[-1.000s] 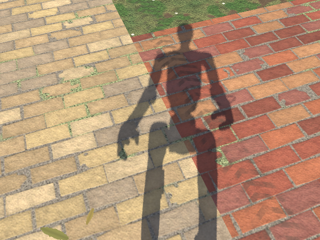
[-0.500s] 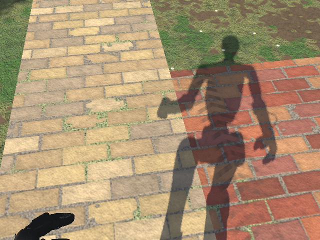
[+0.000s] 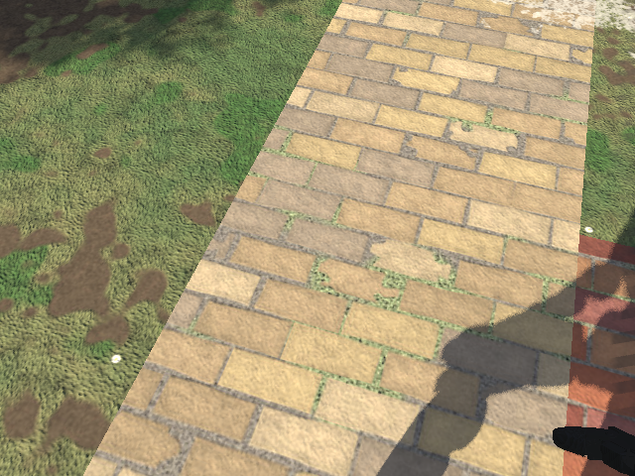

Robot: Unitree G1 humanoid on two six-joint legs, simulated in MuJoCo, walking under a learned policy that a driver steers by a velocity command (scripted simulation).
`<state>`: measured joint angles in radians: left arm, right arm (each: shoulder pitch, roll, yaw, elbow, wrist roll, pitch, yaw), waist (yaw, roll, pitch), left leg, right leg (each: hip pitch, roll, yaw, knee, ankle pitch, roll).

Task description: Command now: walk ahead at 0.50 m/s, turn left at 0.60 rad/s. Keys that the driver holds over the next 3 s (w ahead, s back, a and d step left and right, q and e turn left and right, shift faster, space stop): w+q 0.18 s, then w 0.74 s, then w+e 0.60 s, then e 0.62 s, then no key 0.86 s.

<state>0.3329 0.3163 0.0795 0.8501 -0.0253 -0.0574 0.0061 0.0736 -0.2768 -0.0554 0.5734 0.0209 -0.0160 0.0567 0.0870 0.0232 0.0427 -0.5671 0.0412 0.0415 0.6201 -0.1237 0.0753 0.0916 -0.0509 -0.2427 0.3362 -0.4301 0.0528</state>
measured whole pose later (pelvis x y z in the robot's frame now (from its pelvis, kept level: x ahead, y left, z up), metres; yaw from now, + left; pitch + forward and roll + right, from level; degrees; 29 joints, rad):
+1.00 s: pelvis +0.56 +0.06 +0.01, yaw +12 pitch +3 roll -2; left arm 0.40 0.29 0.05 0.87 -0.02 -0.05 -0.01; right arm 0.04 -0.25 -0.03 0.65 0.01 -0.08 0.04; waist 0.10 0.03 0.02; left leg -0.55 0.05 -0.02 0.51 -0.01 0.02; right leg 0.05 0.04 -0.01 0.26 -0.35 -0.02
